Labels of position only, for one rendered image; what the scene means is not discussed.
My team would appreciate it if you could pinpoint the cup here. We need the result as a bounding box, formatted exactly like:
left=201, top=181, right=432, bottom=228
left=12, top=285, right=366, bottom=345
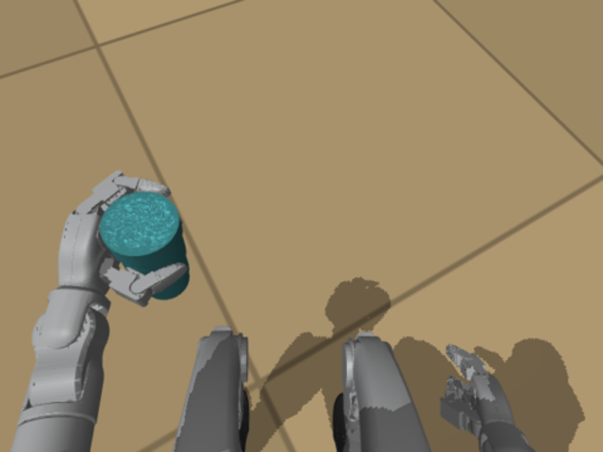
left=100, top=191, right=189, bottom=300

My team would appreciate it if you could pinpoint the right robot hand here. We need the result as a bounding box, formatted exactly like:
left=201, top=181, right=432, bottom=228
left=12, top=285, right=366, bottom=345
left=440, top=345, right=515, bottom=439

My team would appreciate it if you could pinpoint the left robot hand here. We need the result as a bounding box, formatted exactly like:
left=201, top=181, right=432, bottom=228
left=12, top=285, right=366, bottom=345
left=57, top=170, right=187, bottom=307

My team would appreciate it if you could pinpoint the right robot arm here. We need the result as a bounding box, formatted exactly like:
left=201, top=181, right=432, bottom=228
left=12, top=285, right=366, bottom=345
left=479, top=422, right=535, bottom=452

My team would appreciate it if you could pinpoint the left robot arm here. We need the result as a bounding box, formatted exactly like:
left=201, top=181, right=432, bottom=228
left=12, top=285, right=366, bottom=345
left=10, top=286, right=111, bottom=452

